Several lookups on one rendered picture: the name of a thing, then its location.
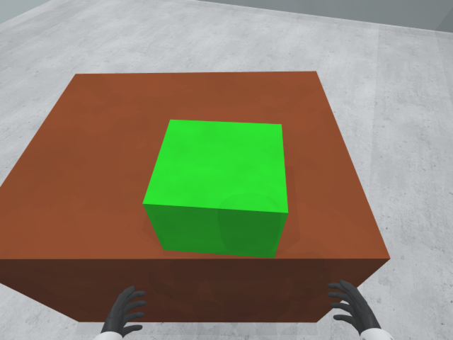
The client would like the carton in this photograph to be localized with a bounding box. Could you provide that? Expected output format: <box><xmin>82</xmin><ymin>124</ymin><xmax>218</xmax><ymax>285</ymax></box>
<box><xmin>142</xmin><ymin>120</ymin><xmax>288</xmax><ymax>258</ymax></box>

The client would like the robot left hand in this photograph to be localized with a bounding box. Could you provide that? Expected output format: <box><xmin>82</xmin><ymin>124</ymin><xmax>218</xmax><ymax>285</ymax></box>
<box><xmin>101</xmin><ymin>285</ymin><xmax>147</xmax><ymax>338</ymax></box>

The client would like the robot right hand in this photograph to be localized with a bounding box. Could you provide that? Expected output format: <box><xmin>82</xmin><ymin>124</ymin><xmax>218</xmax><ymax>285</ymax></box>
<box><xmin>328</xmin><ymin>280</ymin><xmax>381</xmax><ymax>335</ymax></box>

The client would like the pedestal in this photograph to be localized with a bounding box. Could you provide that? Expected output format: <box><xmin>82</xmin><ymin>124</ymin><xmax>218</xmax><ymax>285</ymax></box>
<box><xmin>0</xmin><ymin>71</ymin><xmax>390</xmax><ymax>322</ymax></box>

